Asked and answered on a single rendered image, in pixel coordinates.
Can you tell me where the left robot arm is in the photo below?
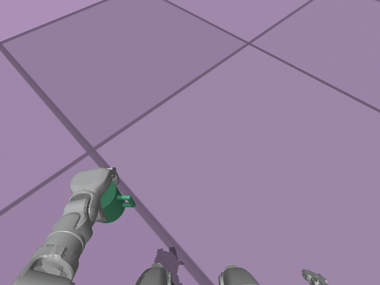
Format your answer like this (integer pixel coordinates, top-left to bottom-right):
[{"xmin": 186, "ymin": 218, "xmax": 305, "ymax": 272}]
[{"xmin": 11, "ymin": 190, "xmax": 101, "ymax": 285}]

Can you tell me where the mug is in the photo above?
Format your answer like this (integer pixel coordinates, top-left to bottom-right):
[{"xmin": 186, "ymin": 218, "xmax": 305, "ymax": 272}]
[{"xmin": 100, "ymin": 181, "xmax": 135, "ymax": 223}]

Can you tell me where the right robot hand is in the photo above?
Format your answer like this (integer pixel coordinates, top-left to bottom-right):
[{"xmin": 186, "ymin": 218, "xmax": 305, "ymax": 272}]
[{"xmin": 302, "ymin": 270, "xmax": 328, "ymax": 285}]

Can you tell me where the left robot hand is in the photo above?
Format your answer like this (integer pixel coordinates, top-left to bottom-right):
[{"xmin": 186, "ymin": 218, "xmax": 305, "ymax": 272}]
[{"xmin": 70, "ymin": 167, "xmax": 119, "ymax": 222}]

